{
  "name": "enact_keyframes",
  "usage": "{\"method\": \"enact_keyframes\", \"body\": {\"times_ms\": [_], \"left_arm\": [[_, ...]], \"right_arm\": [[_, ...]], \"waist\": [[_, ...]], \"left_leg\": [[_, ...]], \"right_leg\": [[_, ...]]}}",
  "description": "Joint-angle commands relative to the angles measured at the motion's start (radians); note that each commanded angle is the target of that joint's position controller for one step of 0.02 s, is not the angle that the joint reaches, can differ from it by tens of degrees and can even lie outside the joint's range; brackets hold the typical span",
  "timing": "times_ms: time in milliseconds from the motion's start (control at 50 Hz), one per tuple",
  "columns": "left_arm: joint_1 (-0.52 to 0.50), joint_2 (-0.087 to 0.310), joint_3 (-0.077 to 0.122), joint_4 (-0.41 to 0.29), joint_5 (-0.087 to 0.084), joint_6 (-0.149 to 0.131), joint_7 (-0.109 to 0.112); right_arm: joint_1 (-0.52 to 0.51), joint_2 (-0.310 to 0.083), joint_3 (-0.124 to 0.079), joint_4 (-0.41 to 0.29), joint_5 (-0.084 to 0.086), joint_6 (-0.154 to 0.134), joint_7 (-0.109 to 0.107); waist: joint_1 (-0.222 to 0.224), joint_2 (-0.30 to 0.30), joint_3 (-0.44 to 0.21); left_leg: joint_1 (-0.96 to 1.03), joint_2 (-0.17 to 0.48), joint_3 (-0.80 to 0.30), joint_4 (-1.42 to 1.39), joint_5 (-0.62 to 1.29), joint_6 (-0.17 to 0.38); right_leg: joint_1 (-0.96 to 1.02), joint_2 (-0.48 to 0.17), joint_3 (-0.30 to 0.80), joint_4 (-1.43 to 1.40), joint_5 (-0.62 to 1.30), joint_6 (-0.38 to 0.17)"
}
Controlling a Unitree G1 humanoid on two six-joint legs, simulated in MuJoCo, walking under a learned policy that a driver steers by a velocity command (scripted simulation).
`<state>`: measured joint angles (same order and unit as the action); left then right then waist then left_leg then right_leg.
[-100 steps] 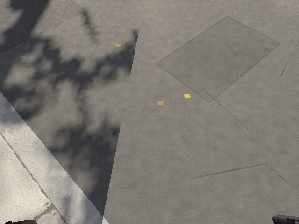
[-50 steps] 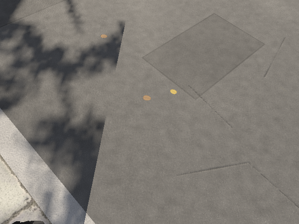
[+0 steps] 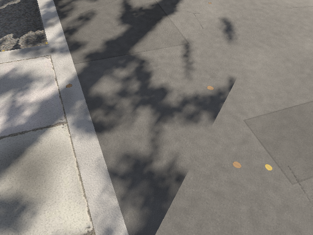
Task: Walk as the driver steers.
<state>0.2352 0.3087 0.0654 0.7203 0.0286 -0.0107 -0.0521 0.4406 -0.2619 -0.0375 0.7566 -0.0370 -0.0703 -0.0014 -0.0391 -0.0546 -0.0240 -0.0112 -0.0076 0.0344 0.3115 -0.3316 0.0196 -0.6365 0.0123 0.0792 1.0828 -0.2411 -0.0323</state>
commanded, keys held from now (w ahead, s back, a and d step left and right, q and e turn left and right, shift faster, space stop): w+e+shift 0.68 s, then w+shift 0.32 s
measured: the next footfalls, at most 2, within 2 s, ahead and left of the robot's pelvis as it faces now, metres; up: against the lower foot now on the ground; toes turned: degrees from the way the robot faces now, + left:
right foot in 0.28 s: +0.33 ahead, -0.12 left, +0.00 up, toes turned -18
left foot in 0.72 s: +0.80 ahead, -0.18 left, +0.00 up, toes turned -41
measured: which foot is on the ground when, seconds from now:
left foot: down 0.00-0.28, up 0.30-0.70, down 0.72-1.00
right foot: up 0.00-0.26, down 0.28-0.70, up 0.72-1.00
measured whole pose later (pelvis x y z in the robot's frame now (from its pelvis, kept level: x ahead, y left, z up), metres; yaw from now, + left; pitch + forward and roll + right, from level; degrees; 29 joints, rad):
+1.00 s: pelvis +0.76 -0.31 +0.00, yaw -45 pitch +2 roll +3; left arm 0.03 0.33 0.01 0.65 0.05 -0.04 -0.07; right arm 0.54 -0.32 -0.05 0.91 -0.03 -0.10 0.01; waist -0.08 -0.05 0.00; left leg 0.01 -0.03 0.09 0.27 -0.31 0.00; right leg -0.72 -0.01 0.08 0.98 -0.15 -0.08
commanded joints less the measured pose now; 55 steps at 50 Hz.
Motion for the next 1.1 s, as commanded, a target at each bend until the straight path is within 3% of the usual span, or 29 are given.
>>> {"method": "enact_keyframes", "body": {"times_ms": [20,140,160,200,240,260,280,300,320,340,360,380,400,440,520,600,640,680,700,720,740,760,780,800,820,880,960,1040,1100], "left_arm": [[-0.144,0.062,0.018,-0.091,0.009,0.012,-0.035],[-0.331,0.026,-0.016,-0.157,0.015,0.011,-0.064],[-0.35,0.016,-0.025,-0.17,0.014,0.012,-0.065],[-0.318,0.013,-0.033,-0.174,0.007,0.016,-0.052],[-0.107,0.067,-0.013,-0.126,-0.001,0.011,-0.032],[0.097,0.118,0.011,-0.068,-0.006,0.002,-0.021],[0.284,0.182,0.045,-0.007,0.003,-0.003,-0.002],[0.202,0.291,0.082,-0.012,-0.007,0.019,0.018],[0.184,0.318,0.088,-0.046,-0.011,0.023,0.013],[0.195,0.278,0.082,-0.023,-0.012,0.02,0.024],[0.2,0.231,0.071,0.009,-0.012,0.01,0.035],[0.161,0.196,0.06,0.014,-0.008,-0.006,0.044],[0.102,0.17,0.047,0.006,-0.005,-0.016,0.05],[0.092,0.141,0.031,-0.001,-0.019,-0.039,0.046],[0.132,0.158,0.034,0.005,-0.023,-0.062,0.043],[0.21,0.19,0.048,0.038,-0.04,-0.065,0.044],[0.192,0.21,0.053,0.042,-0.041,-0.064,0.053],[0.156,0.262,0.063,0.039,-0.029,-0.066,0.055],[0.103,0.283,0.065,0.036,-0.017,-0.072,0.049],[0.079,0.197,0.043,0.031,-0.007,-0.088,0.047],[0.138,0.009,-0.005,-0.004,-0.029,-0.094,0.048],[0.208,0.059,-0.016,-0.023,-0.04,-0.089,0.044],[0.138,0.113,-0.01,0.011,-0.014,-0.072,0.046],[0.074,0.118,-0.011,0.008,0.002,-0.063,0.034],[0.02,0.107,-0.014,-0.004,0.012,-0.056,0.022],[-0.032,0.04,-0.039,-0.048,0.021,-0.035,-0.001],[-0.21,0.052,-0.06,-0.139,0.022,-0.033,-0.016],[-0.334,0.03,-0.085,-0.171,0.012,-0.049,-0.044],[-0.234,0.087,-0.062,-0.137,0.024,-0.055,-0.01]], "right_arm": [[-0.024,-0.112,-0.026,-0.043,-0.002,-0.027,0.006],[0.057,-0.121,-0.021,0.033,-0.002,-0.039,-0.009],[0.069,-0.128,-0.02,0.049,-0.004,-0.037,-0.013],[0.067,-0.158,-0.02,0.068,-0.008,-0.034,-0.024],[0.049,-0.222,-0.034,0.072,-0.019,-0.007,-0.041],[0.018,-0.249,-0.042,0.056,-0.02,0.003,-0.041],[-0.016,-0.248,-0.042,0.04,-0.016,-0.002,-0.034],[-0.048,-0.106,-0.012,-0.037,0.008,-0.024,-0.001],[-0.124,-0.156,-0.009,-0.106,0.008,-0.052,0.006],[-0.226,-0.166,-0.007,-0.134,0.005,-0.067,0.009],[-0.203,-0.145,0.005,-0.134,0.007,-0.076,0.007],[-0.211,-0.13,0.011,-0.136,-0.009,-0.066,0.005],[-0.177,-0.121,0.016,-0.118,-0.033,-0.044,0.005],[-0.157,-0.116,0.02,-0.122,-0.05,-0.001,0.011],[-0.417,-0.089,0.041,-0.228,-0.03,0.011,0.029],[-0.514,-0.089,0.048,-0.253,-0.005,0.0,0.037],[-0.501,-0.11,0.043,-0.255,-0.003,-0.004,0.029],[-0.314,-0.192,0.007,-0.205,0.008,-0.007,0.006],[-0.104,-0.233,-0.016,-0.154,0.016,-0.007,-0.013],[0.112,-0.288,-0.044,-0.105,-0.002,-0.01,-0.039],[0.148,-0.341,-0.056,-0.088,-0.046,-0.016,-0.045],[0.035,-0.334,-0.065,-0.097,-0.035,-0.013,-0.025],[-0.089,-0.217,-0.049,-0.114,-0.022,-0.011,-0.013],[-0.121,-0.157,-0.037,-0.098,-0.013,-0.011,-0.005],[-0.115,-0.137,-0.031,-0.073,-0.019,-0.014,-0.001],[-0.033,-0.091,-0.013,0.024,-0.002,-0.042,0.009],[-0.034,-0.137,-0.019,0.058,0.011,-0.064,0.014],[0.018,-0.175,-0.021,0.101,0.031,-0.067,0.023],[0.049,-0.264,-0.036,0.13,0.029,-0.055,0.016]], "waist": [[-0.013,0.188,0.155],[-0.054,0.139,0.222],[-0.054,0.137,0.224],[-0.012,0.16,0.159],[0.115,0.219,0.004],[0.206,0.224,-0.108],[0.293,0.16,-0.185],[0.173,-0.199,-0.197],[0.191,-0.073,-0.288],[0.199,0.028,-0.167],[0.129,0.101,-0.032],[0.081,0.138,0.026],[0.028,0.147,0.066],[-0.007,0.096,0.096],[0.051,0.066,0.186],[0.123,0.011,0.106],[0.105,0.012,0.068],[0.007,0.004,-0.078],[-0.119,0.004,-0.173],[-0.206,0.059,-0.269],[-0.128,0.35,-0.327],[-0.047,0.449,-0.371],[-0.034,0.255,-0.206],[-0.027,0.128,-0.103],[-0.018,0.078,-0.047],[0.024,0.132,0.046],[0.05,0.126,0.145],[0.035,0.098,0.177],[0.101,0.138,0.05]], "left_leg": [[-0.016,0.214,-0.103,-0.244,-0.003,0.078],[0.067,0.235,0.087,-0.279,0.254,0.064],[0.095,0.242,0.121,-0.261,0.398,0.056],[0.137,0.245,0.197,-0.12,1.038,0.031],[0.177,0.281,0.211,0.217,1.49,0.027],[0.086,0.294,0.195,0.467,1.472,0.042],[-0.138,0.255,0.193,0.779,1.192,0.03],[-0.652,0.004,0.158,1.203,0.035,-0.041],[-0.814,-0.036,-0.091,1.346,-0.031,-0.021],[-0.876,0.026,-0.141,1.307,0.03,-0.012],[-0.828,0.071,-0.13,1.183,0.055,-0.006],[-0.762,0.111,-0.132,1.081,0.036,-0.014],[-0.698,0.124,-0.126,1.041,0.013,-0.024],[-0.669,0.144,-0.109,0.957,-0.04,-0.057],[-0.629,0.129,-0.029,0.608,0.208,-0.097],[-0.511,0.048,-0.016,0.353,0.436,-0.063],[-0.416,0.015,-0.03,0.249,0.407,-0.042],[-0.142,-0.035,-0.05,0.241,0.267,-0.025],[0.066,-0.012,-0.032,0.24,0.213,-0.013],[0.296,0.116,-0.138,0.268,-0.012,0.015],[0.476,0.397,-0.58,0.151,-0.291,0.083],[0.426,0.446,-0.974,-0.034,-0.404,0.158],[0.267,0.386,-0.817,-0.051,-0.473,0.155],[0.129,0.341,-0.661,-0.046,-0.333,0.152],[0.044,0.299,-0.549,-0.052,-0.206,0.136],[-0.069,0.252,-0.381,-0.104,-0.02,0.134],[-0.148,0.233,-0.176,-0.235,0.157,0.136],[-0.24,0.206,-0.05,-0.367,0.443,0.125],[-0.042,0.22,-0.025,-0.102,1.059,0.11]], "right_leg": [[-0.247,-0.031,-0.019,0.073,0.11,0.013],[-0.238,-0.058,-0.179,-0.193,0.163,-0.042],[-0.209,-0.05,-0.214,-0.241,0.138,-0.067],[-0.036,0.024,-0.3,-0.32,0.067,-0.13],[0.195,0.11,-0.313,-0.313,-0.064,-0.181],[0.436,0.139,-0.268,-0.336,-0.114,-0.214],[0.743,0.109,-0.138,-0.444,-0.144,-0.239],[1.03,-0.159,0.417,-0.622,-0.441,-0.346],[1.064,-0.261,0.786,-0.781,-0.487,-0.426],[0.982,-0.259,0.714,-0.823,-0.383,-0.392],[0.795,-0.239,0.623,-0.849,-0.247,-0.357],[0.65,-0.187,0.518,-0.853,-0.156,-0.326],[0.536,-0.119,0.415,-0.858,-0.107,-0.302],[0.405,-0.079,0.368,-0.886,-0.065,-0.321],[0.244,-0.001,0.296,-0.96,0.09,-0.28],[0.411,-0.021,0.309,-0.895,0.503,-0.213],[0.497,-0.029,0.313,-0.822,0.652,-0.179],[0.54,-0.028,0.323,-0.577,0.901,-0.126],[0.49,-0.015,0.301,-0.358,0.895,-0.114],[0.351,0.028,0.238,-0.06,0.681,-0.105],[0.058,0.145,0.14,0.257,-0.242,-0.088],[-0.06,0.126,0.1,0.352,-0.196,-0.093],[-0.077,0.04,0.077,0.332,-0.07,-0.096],[-0.058,0.011,0.055,0.288,-0.013,-0.086],[-0.048,-0.009,0.049,0.247,-0.018,-0.081],[-0.073,-0.034,0.081,0.166,-0.058,-0.07],[-0.143,-0.045,0.049,-0.07,0.083,-0.042],[0.169,-0.046,-0.137,-0.391,0.292,-0.067],[0.34,0.034,-0.151,-0.452,0.156,-0.088]]}}
Keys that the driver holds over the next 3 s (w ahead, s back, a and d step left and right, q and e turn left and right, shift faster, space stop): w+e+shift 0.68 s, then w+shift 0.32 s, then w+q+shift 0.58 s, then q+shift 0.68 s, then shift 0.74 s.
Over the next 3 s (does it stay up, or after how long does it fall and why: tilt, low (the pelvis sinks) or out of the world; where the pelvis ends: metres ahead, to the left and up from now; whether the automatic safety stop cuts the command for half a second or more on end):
stays up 1.50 -0.86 -0.01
